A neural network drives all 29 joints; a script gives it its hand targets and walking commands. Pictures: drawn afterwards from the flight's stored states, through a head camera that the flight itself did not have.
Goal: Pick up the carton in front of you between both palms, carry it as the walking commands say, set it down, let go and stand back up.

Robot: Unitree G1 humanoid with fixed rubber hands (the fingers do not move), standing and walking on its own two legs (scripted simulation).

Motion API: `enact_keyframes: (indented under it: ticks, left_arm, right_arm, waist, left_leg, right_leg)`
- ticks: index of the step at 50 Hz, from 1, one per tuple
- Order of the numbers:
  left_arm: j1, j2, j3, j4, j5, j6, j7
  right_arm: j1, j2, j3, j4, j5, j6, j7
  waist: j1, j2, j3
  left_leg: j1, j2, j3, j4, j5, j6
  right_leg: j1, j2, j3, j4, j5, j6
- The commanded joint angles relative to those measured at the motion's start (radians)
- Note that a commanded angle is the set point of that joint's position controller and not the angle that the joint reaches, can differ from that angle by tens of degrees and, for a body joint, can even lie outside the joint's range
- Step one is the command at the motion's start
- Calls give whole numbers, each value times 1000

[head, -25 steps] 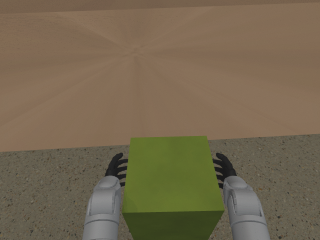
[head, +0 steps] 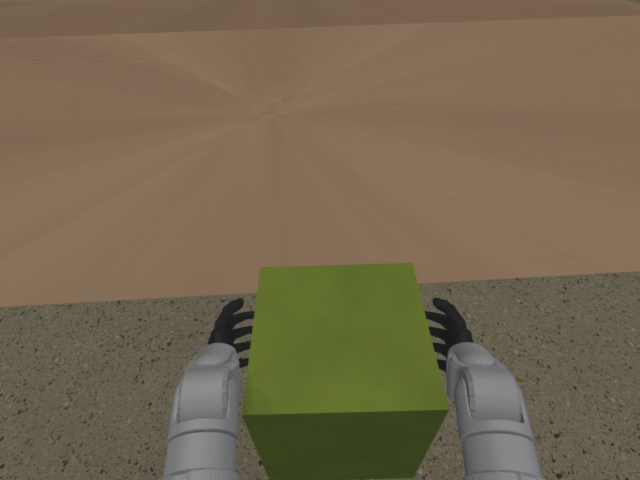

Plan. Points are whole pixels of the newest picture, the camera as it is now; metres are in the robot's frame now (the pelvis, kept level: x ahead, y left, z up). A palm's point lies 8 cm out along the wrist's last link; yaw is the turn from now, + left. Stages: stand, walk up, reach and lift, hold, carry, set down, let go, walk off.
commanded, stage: hold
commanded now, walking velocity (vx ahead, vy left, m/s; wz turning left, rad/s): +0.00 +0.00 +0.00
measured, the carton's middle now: (338, 375) +0.30 +0.00 -0.02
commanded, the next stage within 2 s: carry in 1.00 s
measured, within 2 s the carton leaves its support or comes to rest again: neither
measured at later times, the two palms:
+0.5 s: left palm (224, 351) +0.30 +0.15 +0.05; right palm (456, 351) +0.29 -0.15 +0.05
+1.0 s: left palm (224, 353) +0.29 +0.15 +0.05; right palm (458, 353) +0.29 -0.15 +0.05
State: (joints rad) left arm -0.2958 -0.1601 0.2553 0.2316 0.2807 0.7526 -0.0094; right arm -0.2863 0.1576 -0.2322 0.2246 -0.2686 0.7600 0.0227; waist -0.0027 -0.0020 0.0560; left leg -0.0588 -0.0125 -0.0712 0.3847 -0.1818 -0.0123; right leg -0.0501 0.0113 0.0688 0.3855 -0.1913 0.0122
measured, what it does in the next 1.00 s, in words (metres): stands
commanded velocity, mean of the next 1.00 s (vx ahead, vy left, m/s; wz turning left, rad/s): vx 0.02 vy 0.00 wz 0.00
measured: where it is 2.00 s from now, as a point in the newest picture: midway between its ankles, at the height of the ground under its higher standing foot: outside the picture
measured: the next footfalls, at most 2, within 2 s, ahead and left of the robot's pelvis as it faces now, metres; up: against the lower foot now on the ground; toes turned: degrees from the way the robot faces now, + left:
left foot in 1.48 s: +0.20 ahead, +0.09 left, +0.00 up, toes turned +9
right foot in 1.84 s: +0.51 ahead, -0.15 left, +0.00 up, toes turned -13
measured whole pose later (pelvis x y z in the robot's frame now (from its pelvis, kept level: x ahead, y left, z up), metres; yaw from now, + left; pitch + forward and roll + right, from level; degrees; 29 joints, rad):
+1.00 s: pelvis +0.01 +0.00 +0.00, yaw +0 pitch -7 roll +0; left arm -0.26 -0.15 0.22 0.20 0.27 0.76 -0.01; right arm -0.25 0.15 -0.20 0.19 -0.26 0.77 0.02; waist 0.00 0.00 0.03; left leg -0.07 -0.01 -0.07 0.38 -0.18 -0.01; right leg -0.06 0.01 0.07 0.37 -0.19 0.01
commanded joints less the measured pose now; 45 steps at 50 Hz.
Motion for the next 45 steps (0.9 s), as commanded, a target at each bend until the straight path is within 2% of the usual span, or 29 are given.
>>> enact_keyframes:
  ticks: [1, 25, 45]
  left_arm:
    - [-506, -893, -550, -11, -239, -26, -231]
    - [-392, -880, -577, -95, -258, -16, -217]
    - [-416, -874, -575, -81, -255, -21, -220]
  right_arm:
    - [-520, 889, 532, -26, 229, -37, 209]
    - [-407, 863, 556, -107, 247, -29, 200]
    - [-431, 871, 559, -98, 246, -32, 197]
  waist:
    - [-2, -1, -220]
    - [-1, 6, -247]
    - [1, 2, -233]
  left_leg:
    - [32, -80, 12, -70, 9, 7]
    - [81, -84, 2, -77, 182, -1]
    - [56, -84, 6, -74, 111, 3]
  right_leg:
    - [8, 77, -8, -77, 19, -9]
    - [56, 86, -2, -81, 188, -4]
    - [37, 83, -3, -80, 123, -5]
